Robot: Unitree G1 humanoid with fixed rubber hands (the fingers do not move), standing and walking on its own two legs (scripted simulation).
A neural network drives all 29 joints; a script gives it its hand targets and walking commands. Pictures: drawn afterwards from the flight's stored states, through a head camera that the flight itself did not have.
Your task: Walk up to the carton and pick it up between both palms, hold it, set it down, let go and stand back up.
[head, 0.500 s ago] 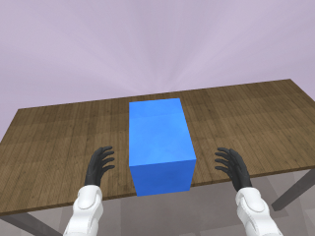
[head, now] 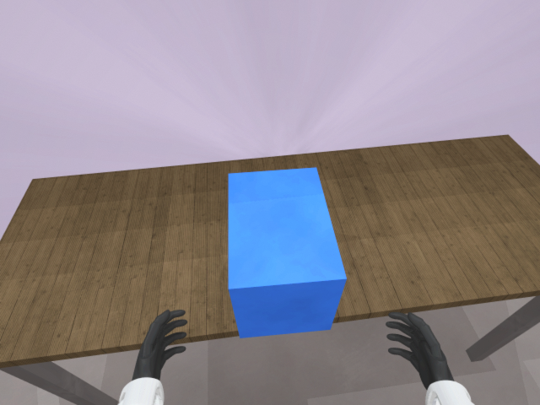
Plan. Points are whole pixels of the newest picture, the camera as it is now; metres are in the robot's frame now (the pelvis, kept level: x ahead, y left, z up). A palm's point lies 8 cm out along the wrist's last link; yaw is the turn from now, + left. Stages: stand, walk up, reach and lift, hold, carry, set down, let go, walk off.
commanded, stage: set down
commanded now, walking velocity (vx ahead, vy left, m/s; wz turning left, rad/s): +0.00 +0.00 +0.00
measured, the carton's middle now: (279, 251) +0.39 +0.02 -0.04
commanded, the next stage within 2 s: let go in 1.46 s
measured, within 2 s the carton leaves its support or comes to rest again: neither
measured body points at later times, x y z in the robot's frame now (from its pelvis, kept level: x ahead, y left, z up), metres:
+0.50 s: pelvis +0.01 +0.00 +0.00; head +0.01 +0.01 +0.45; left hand +0.17 +0.22 -0.07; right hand +0.18 -0.21 -0.07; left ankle +0.01 +0.13 -0.75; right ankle -0.02 -0.12 -0.75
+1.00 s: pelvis +0.00 +0.00 +0.00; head +0.01 +0.01 +0.45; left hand +0.17 +0.22 -0.09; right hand +0.16 -0.22 -0.09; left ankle +0.01 +0.13 -0.75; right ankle -0.02 -0.12 -0.75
